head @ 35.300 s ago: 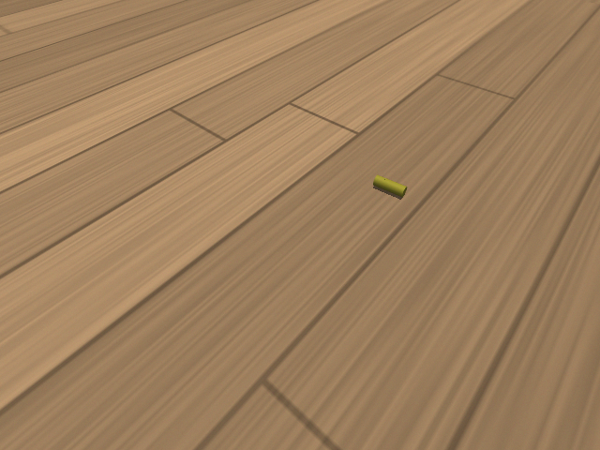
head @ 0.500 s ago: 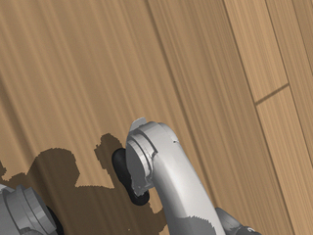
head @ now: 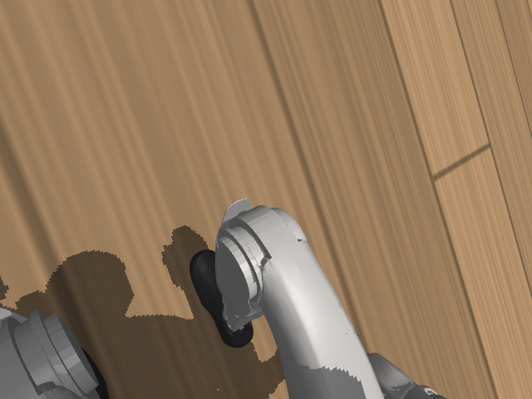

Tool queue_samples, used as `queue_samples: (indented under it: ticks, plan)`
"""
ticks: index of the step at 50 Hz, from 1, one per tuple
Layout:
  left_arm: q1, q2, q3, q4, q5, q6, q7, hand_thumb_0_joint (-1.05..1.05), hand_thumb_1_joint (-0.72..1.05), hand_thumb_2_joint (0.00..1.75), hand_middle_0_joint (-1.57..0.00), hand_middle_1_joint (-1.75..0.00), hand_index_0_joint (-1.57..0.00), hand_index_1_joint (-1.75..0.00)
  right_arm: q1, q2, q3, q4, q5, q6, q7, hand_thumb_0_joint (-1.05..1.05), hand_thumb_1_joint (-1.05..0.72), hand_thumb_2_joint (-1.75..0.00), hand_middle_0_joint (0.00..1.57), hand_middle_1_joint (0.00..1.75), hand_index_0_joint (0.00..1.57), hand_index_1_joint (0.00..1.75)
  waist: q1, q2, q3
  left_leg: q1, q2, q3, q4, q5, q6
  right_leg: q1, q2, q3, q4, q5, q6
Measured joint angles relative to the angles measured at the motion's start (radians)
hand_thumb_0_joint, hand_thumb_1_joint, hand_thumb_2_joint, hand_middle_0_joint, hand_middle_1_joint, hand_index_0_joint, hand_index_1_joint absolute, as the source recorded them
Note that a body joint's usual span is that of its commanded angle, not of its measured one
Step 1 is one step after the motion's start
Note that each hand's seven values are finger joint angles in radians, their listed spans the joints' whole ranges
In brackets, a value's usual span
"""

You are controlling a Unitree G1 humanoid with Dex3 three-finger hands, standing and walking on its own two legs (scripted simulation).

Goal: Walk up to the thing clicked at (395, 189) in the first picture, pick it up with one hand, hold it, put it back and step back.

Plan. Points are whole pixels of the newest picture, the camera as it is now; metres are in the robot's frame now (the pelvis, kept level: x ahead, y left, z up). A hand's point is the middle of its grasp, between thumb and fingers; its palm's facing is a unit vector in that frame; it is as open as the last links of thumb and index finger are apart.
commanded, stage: close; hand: left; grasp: from above
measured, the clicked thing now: out of the picture +0.49 +0.33 -0.28
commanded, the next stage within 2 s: settle in 0.30 s
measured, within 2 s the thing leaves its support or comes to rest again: leaves its support in 0.72 s
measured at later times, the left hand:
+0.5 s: hand out of the picture +0.48 +0.33 -0.26, palm faces -0.44 -0.14 -0.88, open 8.4 cm
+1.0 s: hand out of the picture +0.47 +0.35 -0.20, palm faces -0.42 -0.12 -0.90, open 8.3 cm
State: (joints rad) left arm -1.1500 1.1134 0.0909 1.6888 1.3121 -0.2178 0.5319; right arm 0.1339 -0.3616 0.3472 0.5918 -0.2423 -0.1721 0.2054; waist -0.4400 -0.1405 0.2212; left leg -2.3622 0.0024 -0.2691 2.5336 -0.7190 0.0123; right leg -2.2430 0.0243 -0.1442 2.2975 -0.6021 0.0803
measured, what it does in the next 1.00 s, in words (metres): stands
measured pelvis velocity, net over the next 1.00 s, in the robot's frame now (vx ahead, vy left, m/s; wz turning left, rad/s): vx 0.01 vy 0.00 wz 0.04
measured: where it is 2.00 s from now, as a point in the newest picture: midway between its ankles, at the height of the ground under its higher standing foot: (169, 362)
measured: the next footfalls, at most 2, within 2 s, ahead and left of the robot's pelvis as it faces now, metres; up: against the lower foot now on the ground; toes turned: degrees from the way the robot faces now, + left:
none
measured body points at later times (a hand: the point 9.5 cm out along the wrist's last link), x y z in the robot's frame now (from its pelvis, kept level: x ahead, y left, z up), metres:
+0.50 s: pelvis +0.00 +0.00 +0.00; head +0.30 +0.13 +0.30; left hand +0.50 +0.34 -0.21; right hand +0.03 -0.25 -0.05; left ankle +0.06 +0.12 -0.28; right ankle +0.14 -0.13 -0.28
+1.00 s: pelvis +0.01 +0.00 +0.01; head +0.28 +0.13 +0.34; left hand +0.49 +0.36 -0.15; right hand +0.07 -0.28 -0.04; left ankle +0.06 +0.12 -0.28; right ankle +0.13 -0.13 -0.28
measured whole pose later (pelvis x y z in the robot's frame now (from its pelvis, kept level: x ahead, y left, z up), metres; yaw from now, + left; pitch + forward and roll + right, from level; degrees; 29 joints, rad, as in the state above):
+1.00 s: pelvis +0.01 +0.00 +0.01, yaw +3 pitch +34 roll -15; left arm -1.03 0.93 0.09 1.35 1.26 -0.16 0.32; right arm 0.19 -0.37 0.18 0.60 -0.17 -0.10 0.22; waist -0.34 -0.04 0.08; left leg -2.38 -0.01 -0.22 2.48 -0.71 0.01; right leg -2.27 -0.01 -0.11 2.29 -0.63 0.05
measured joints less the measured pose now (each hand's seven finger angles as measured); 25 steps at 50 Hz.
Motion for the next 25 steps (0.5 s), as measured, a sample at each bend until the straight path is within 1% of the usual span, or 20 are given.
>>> queue_samples:
  ticks: [2,6,14,17,23,25]
  plan:
    - [0.001,-0.001,0.004,-0.002,0.005,-0.001,0.002,0.01,0.25,0.48,-0.64,-0.62,-0.66,-0.59,0.0,0.001,0.002,0.0,0.0,0.0,-0.001,0.0,-0.89,-0.9,0.2,0.3,0.2,0.3,0.001,-0.001,-0.002,0.0,0.001,0.0,0.0,0.0,0.0,0.0,0.0,0.0,0.0,0.001,-0.003]
    - [-0.003,-0.003,-0.004,0.007,0.003,0.001,0.014,0.01,0.26,0.44,-0.66,-0.6,-0.69,-0.56,-0.002,0.005,0.007,0.0,0.0,0.001,0.001,0.0,-0.89,-0.9,0.2,0.3,0.2,0.3,0.0,-0.002,-0.005,0.0,0.001,0.001,0.0,0.0,0.002,0.001,0.0,0.0,-0.001,0.0,-0.003]
    - [-0.006,-0.003,0.001,0.005,0.006,0.007,0.008,0.01,0.26,0.38,-0.71,-0.54,-0.74,-0.5,-0.004,0.008,0.011,-0.001,0.002,-0.007,0.004,0.0,-0.89,-0.9,0.2,0.3,0.2,0.3,-0.002,0.003,-0.006,-0.006,0.0,0.004,0.003,0.002,0.005,-0.003,-0.001,0.002,0.002,0.001,-0.004]
    - [-0.004,0.0,0.019,-0.003,0.011,0.009,0.0,0.01,0.26,0.36,-0.73,-0.52,-0.76,-0.48,-0.002,0.008,0.012,-0.003,0.002,-0.007,0.005,0.0,-0.89,-0.9,0.2,0.3,0.2,0.3,-0.002,0.004,-0.004,-0.009,0.0,0.005,0.005,0.004,0.006,-0.007,-0.001,0.003,0.005,0.002,-0.006]
    - [-0.006,0.013,0.027,0.005,0.01,0.0,-0.003,0.01,0.26,0.31,-0.76,-0.48,-0.79,-0.44,-0.002,0.003,0.014,-0.009,0.001,0.001,0.002,0.0,-0.9,-0.9,0.2,0.3,0.2,0.3,-0.005,0.007,0.002,-0.012,0.002,0.005,0.008,0.005,0.006,-0.011,0.001,0.003,0.007,0.004,-0.005]
    - [-0.005,0.016,0.03,0.0,0.009,-0.001,-0.011,0.01,0.26,0.3,-0.77,-0.47,-0.81,-0.43,-0.001,0.002,0.013,-0.011,0.001,0.002,-0.001,0.0,-0.9,-0.9,0.2,0.3,0.2,0.3,-0.005,0.008,0.005,-0.012,0.002,0.005,0.008,0.004,0.006,-0.011,0.001,0.004,0.007,0.005,-0.001]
